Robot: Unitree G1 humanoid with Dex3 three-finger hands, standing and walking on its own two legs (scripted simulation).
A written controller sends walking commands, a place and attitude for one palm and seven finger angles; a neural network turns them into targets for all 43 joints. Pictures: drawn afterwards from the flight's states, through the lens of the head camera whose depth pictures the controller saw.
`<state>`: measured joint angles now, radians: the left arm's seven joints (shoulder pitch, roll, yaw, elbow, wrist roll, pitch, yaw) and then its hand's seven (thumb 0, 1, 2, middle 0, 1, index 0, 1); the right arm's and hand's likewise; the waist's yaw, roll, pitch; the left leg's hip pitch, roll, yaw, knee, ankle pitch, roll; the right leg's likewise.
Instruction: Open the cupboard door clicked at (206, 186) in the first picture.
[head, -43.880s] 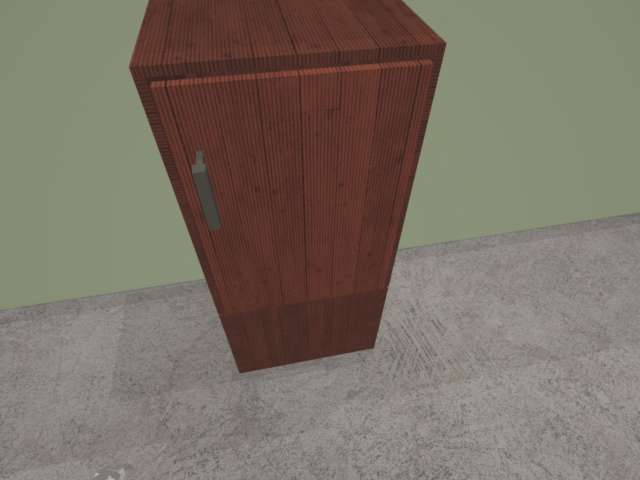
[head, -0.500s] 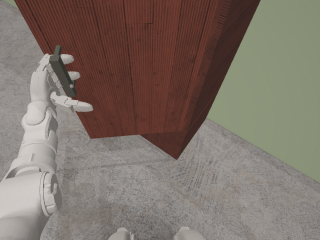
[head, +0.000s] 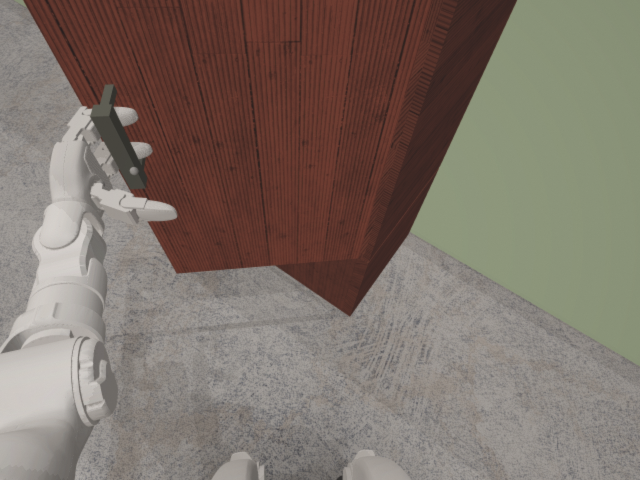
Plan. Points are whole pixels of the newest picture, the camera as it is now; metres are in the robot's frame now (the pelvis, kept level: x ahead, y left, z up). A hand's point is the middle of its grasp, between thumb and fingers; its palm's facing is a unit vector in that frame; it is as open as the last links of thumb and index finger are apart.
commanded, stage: close the thumb around the handle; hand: left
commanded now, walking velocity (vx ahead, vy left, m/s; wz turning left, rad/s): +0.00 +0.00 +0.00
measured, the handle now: (124, 139) +0.53 +0.23 +0.09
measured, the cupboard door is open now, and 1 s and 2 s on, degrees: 43 45 83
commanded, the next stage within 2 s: pull the door open along its arc in 0.64 s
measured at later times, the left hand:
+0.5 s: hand (130, 168) +0.47 +0.21 +0.10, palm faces +0.07 -1.00 +0.00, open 6.5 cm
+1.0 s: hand (138, 182) +0.45 +0.20 +0.10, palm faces +0.09 -1.00 +0.00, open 5.7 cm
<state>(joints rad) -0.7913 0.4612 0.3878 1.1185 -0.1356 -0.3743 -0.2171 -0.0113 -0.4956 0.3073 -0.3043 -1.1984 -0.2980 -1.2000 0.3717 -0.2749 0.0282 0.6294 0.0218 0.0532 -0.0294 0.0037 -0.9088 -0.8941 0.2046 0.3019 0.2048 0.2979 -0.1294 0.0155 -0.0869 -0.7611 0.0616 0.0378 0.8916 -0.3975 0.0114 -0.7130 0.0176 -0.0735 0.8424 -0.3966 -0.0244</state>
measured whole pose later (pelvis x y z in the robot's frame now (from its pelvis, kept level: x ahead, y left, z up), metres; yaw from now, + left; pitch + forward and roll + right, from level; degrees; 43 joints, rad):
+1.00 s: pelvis +0.00 +0.01 +0.00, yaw -1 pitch +14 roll -2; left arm -0.64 0.37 0.34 0.94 -0.17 -0.36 -0.17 -0.01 0.74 0.80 -0.35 -1.35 -0.34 -1.34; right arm 0.39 -0.27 0.01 0.62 0.02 0.06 -0.01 0.01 -0.91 -0.89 0.20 0.30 0.20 0.30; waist -0.10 0.03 -0.11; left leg -0.71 0.06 0.06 0.87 -0.40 0.02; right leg -0.68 0.02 -0.05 0.83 -0.40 -0.02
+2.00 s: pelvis +0.02 -0.04 +0.01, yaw +4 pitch +3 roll +0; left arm 0.34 -0.05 -0.27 -0.15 0.04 -0.11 0.51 0.00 0.69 0.78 -0.33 -1.32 -0.36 -1.34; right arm 0.20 -0.21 0.02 0.54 -0.06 0.04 0.00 0.01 -0.91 -0.89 0.20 0.30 0.20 0.30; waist -0.01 0.06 -0.08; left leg -0.44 0.04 -0.02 0.78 -0.39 -0.03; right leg -0.39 0.01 -0.12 0.78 -0.45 -0.07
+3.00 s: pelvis +0.00 -0.01 +0.01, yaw +3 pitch +3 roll +0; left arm 0.23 0.02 -0.27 -0.10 0.05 -0.12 0.29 -0.01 -0.50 0.31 -0.34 -0.52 -0.30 -0.54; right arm 0.20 -0.20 0.03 0.51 -0.03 0.02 0.01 0.01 -0.91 -0.89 0.20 0.30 0.20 0.30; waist 0.02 0.04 -0.06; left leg -0.51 0.02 0.00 0.83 -0.39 -0.01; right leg -0.46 -0.02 -0.10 0.83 -0.43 -0.04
